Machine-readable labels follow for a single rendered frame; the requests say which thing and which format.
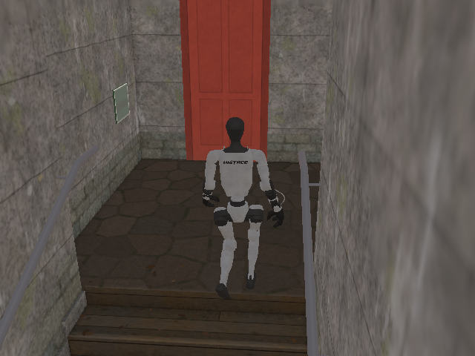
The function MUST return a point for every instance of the robot right forearm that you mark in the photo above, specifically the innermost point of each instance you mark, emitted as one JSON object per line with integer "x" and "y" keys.
{"x": 273, "y": 199}

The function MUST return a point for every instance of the robot right hand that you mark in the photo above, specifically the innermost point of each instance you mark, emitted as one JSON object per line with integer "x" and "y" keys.
{"x": 279, "y": 216}

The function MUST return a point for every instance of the robot left hand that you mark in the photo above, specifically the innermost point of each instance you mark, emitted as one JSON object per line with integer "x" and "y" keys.
{"x": 207, "y": 203}

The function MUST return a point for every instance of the robot left forearm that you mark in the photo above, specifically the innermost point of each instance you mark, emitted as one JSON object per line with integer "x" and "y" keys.
{"x": 207, "y": 194}

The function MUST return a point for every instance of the robot torso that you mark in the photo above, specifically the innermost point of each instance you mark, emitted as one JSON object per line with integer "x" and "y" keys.
{"x": 236, "y": 180}

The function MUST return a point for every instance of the right robot upper arm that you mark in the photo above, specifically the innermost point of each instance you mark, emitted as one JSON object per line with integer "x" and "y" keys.
{"x": 263, "y": 169}

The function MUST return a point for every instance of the left robot foot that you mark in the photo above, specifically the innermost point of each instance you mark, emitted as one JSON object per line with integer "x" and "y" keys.
{"x": 222, "y": 291}

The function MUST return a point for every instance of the left robot upper arm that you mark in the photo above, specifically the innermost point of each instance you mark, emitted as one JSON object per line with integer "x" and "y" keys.
{"x": 212, "y": 158}

